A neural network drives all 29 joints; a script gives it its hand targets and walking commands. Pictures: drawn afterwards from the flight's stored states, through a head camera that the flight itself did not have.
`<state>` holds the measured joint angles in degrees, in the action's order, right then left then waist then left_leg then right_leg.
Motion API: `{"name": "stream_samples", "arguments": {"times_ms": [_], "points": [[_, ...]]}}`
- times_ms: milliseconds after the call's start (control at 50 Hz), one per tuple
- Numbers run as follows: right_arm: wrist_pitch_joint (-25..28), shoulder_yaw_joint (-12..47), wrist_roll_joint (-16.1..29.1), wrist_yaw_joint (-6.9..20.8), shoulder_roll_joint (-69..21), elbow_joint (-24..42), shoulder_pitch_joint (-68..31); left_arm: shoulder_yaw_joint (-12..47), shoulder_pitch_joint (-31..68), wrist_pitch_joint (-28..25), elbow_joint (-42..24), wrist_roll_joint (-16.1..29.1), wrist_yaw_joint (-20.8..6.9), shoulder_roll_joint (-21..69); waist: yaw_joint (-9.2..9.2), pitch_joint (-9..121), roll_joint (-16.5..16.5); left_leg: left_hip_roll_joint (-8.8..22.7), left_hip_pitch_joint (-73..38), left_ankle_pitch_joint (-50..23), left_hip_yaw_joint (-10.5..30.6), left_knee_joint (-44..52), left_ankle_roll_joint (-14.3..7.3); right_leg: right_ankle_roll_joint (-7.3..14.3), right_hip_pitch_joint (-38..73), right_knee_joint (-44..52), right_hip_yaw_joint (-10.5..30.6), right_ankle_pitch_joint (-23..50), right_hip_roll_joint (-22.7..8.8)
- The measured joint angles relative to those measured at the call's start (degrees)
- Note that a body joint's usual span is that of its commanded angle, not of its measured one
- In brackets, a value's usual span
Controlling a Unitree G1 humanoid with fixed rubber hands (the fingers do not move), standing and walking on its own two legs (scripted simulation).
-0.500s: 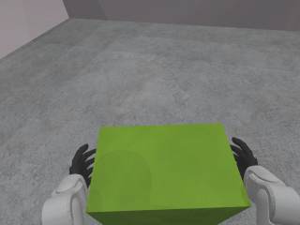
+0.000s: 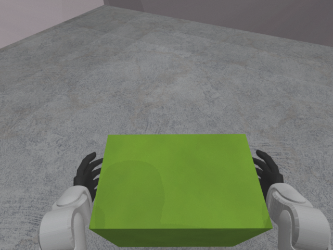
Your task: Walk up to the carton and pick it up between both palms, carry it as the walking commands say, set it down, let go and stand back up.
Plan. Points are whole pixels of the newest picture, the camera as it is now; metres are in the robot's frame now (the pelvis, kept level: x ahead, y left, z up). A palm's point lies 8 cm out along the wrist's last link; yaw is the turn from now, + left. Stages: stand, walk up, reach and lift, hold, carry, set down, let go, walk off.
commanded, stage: carry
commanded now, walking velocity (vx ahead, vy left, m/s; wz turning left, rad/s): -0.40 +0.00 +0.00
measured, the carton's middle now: (176, 195) +0.26 +0.01 +0.02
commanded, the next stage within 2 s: none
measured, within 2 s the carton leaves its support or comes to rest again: neither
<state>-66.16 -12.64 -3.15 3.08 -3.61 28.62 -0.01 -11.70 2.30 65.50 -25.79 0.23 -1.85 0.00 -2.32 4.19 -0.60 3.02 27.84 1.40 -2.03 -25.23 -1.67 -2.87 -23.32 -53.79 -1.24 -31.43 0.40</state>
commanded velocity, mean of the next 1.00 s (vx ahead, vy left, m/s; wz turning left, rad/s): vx -0.40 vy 0.00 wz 0.00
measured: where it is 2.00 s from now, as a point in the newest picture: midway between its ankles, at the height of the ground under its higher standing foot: outside the picture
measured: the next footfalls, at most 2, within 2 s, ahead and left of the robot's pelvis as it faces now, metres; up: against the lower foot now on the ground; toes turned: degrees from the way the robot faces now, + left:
right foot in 0.08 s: -0.08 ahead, -0.14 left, +0.00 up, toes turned -5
left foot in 0.48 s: -0.26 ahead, +0.12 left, +0.00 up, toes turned +3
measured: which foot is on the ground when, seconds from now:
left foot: down 0.00-0.10, up 0.12-0.46, down 0.48-0.90, up 0.92-1.00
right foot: up 0.00-0.06, down 0.08-0.48, up 0.50-0.86, down 0.88-1.00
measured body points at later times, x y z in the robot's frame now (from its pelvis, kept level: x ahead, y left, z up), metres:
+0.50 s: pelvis -0.26 +0.01 -0.01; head -0.26 +0.02 +0.44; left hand -0.01 +0.21 +0.06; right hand +0.01 -0.18 +0.07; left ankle -0.30 +0.12 -0.74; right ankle -0.12 -0.13 -0.73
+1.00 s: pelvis -0.52 -0.01 +0.00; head -0.52 -0.03 +0.45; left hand -0.26 +0.16 +0.07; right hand -0.29 -0.23 +0.05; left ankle -0.42 +0.13 -0.66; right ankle -0.52 -0.12 -0.73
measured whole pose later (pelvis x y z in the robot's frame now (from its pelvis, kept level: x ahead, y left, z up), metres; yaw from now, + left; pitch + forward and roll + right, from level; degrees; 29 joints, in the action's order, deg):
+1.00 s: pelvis -0.52 -0.01 +0.00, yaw -2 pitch +2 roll +1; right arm -66.5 -13.5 -0.9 3.4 -0.2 25.1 1.4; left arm -11.8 -0.6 64.3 -23.4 -3.1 -1.8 5.6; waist 1.6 3.0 -1.7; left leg -1.1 39.9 22.5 2.0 -58.6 2.0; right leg 0.4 -17.5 -31.7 -1.6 -16.5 -1.8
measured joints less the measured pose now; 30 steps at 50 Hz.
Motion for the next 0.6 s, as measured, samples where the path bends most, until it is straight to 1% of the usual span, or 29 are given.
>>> {"name": "stream_samples", "arguments": {"times_ms": [40,80,100,120,140,160,180,220,240,260,280,320,360,400,420,460,480,500,520,540,560,600], "points": [[-0.2,0.1,-0.4,0.0,0.2,-0.9,-0.7,-0.2,0.8,0.1,1.2,-0.1,0.0,0.0,0.70,0.7,-0.9,0.7,1.5,-3.1,-0.5,1.9,0.4,0.9,4.4,9.2,-0.5,1.0,0.3],[-0.4,0.1,-0.7,-0.1,0.5,-1.5,-1.1,-0.5,1.6,0.2,2.3,-0.2,0.0,0.2,1.27,1.2,-1.5,1.1,3.2,-5.9,-1.0,3.0,1.2,1.9,9.5,20.9,-1.5,4.4,0.2],[-0.3,0.0,-0.5,-0.1,1.2,-2.2,-1.1,-0.5,1.7,-0.4,3.4,-0.5,0.0,1.1,1.58,0.9,-3.1,1.9,4.3,-4.5,-0.4,2.2,1.9,2.4,9.7,23.6,-2.2,8.5,1.0],[-0.2,-0.3,-0.1,0.0,1.9,-2.8,-0.4,-0.3,1.4,-0.7,4.4,-1.1,0.1,2.2,1.85,0.6,-3.5,1.9,5.9,3.2,0.0,-1.0,2.9,2.9,8.6,22.9,-2.2,10.9,1.1],[-0.4,-0.5,0.3,0.1,2.5,-3.1,0.6,-0.1,0.6,-0.5,4.7,-1.8,0.1,3.2,2.31,0.4,-2.8,0.6,8.2,11.8,0.8,-8.3,3.7,3.2,7.6,22.0,-1.9,12.2,0.2],[-0.7,-0.7,1.0,0.2,3.0,-3.2,1.4,0.1,-0.4,-0.4,4.5,-2.4,0.2,4.2,2.87,0.0,-2.0,-1.3,10.3,17.2,2.0,-17.4,4.0,3.3,7.1,21.8,-1.6,13.1,-1.0],[-0.9,-0.8,1.8,0.1,3.5,-3.4,1.6,0.2,-1.6,-0.4,3.7,-3.0,0.2,5.0,3.45,-0.6,-1.5,-2.9,11.8,19.8,3.0,-26.0,4.1,3.2,6.8,22.0,-1.2,14.0,-1.9],[-0.9,-0.7,3.1,0.1,4.1,-3.5,1.2,0.2,-3.1,-0.2,1.3,-3.7,0.2,5.7,4.59,-1.7,-0.8,-4.8,12.6,20.6,3.8,-39.0,4.5,3.0,6.2,22.9,-0.7,16.1,-3.1],[-0.9,-0.5,3.5,0.1,4.3,-3.5,0.8,0.1,-3.3,0.0,0.2,-3.9,0.2,5.7,5.05,-2.2,-0.7,-5.3,12.0,20.6,3.9,-43.4,4.8,3.0,5.7,23.2,-0.6,17.1,-3.5],[-0.8,-0.3,3.7,0.1,4.5,-3.3,0.2,0.0,-3.2,0.2,-0.7,-4.0,0.2,5.7,5.34,-2.4,-0.6,-5.6,10.9,20.8,3.7,-45.9,5.2,3.0,5.0,23.5,-0.6,18.1,-3.8],[-0.8,-0.1,3.9,0.0,4.6,-3.1,-0.4,-0.2,-2.8,0.3,-1.3,-4.0,0.2,5.6,5.45,-2.5,-0.4,-5.5,9.3,21.3,3.3,-46.4,5.5,3.1,4.2,23.8,-0.7,19.1,-4.0],[-0.8,0.0,4.0,0.0,4.9,-3.0,-1.7,-0.5,-1.8,0.5,-1.8,-4.0,0.2,5.5,5.33,-2.1,-0.1,-5.0,5.1,23.7,2.0,-42.6,5.6,3.0,2.3,24.4,-0.9,21.2,-4.6],[-0.8,-0.2,4.0,-0.1,5.2,-3.2,-2.8,-0.8,-0.8,0.5,-1.7,-4.1,0.2,5.5,4.90,-1.4,0.4,-4.6,0.1,26.3,1.0,-35.0,5.3,2.8,0.5,25.3,-1.2,23.4,-5.2],[-0.8,-0.4,4.0,0.0,5.3,-3.7,-3.5,-0.9,-0.2,0.4,-1.4,-4.4,0.2,5.6,4.22,-0.8,1.0,-4.6,-5.3,27.1,0.5,-25.7,4.5,2.4,-1.2,26.5,-1.5,25.9,-5.7],[-0.8,-0.5,4.1,0.0,5.2,-3.8,-3.7,-0.9,0.0,0.4,-1.4,-4.5,0.2,5.6,3.81,-0.6,1.5,-4.6,-8.0,26.4,0.2,-20.5,4.1,2.2,-2.0,27.1,-1.6,27.2,-6.0],[-0.6,-0.5,4.0,0.1,5.0,-3.9,-3.8,-0.9,-0.4,0.4,-1.8,-4.5,0.2,5.6,3.02,-0.1,2.2,-4.2,-13.7,22.1,-0.2,-7.9,3.4,1.6,-4.3,27.2,-1.9,29.4,-6.1],[-0.2,-0.6,3.8,0.2,4.2,-4.1,-3.6,-0.9,-0.7,0.2,-1.9,-4.3,0.2,5.1,2.80,-0.2,3.2,-4.6,-14.5,19.6,-0.3,-4.7,2.6,1.3,-5.8,26.2,-1.7,29.8,-6.7],[0.3,-0.3,3.1,0.2,3.1,-4.7,-3.0,-1.2,-1.4,0.0,-1.4,-3.8,0.1,4.3,2.60,-0.5,3.9,-4.9,-13.2,18.3,-0.3,-5.6,1.5,0.6,-7.4,23.3,-1.2,24.3,-6.7],[0.4,0.1,2.4,0.2,2.1,-5.2,-2.3,-1.4,-2.5,-0.1,-1.0,-3.2,0.1,3.6,2.27,-0.7,3.5,-4.3,-11.7,17.7,0.1,-7.0,0.7,0.1,-9.4,17.2,-0.8,15.8,-5.5],[0.4,0.4,1.8,0.1,1.0,-5.4,-1.3,-1.5,-3.5,0.1,-0.8,-2.6,0.0,2.9,1.83,-1.0,2.8,-3.4,-10.7,17.2,0.5,-7.9,0.3,0.0,-11.4,9.1,0.1,9.7,-3.6],[0.4,0.6,1.1,0.1,0.1,-5.1,-0.2,-1.5,-4.1,0.3,-0.7,-2.0,-0.1,2.1,1.34,-1.2,2.2,-2.5,-9.9,16.5,0.9,-8.0,0.2,0.1,-13.2,0.9,1.0,6.7,-1.7],[0.5,0.6,0.3,0.1,-1.2,-3.5,1.6,-1.2,-4.4,0.4,-0.4,-0.8,-0.2,1.1,0.29,-1.9,1.5,-1.4,-8.6,14.3,1.6,-7.4,0.3,0.2,-15.1,-12.6,1.7,6.1,0.7]]}}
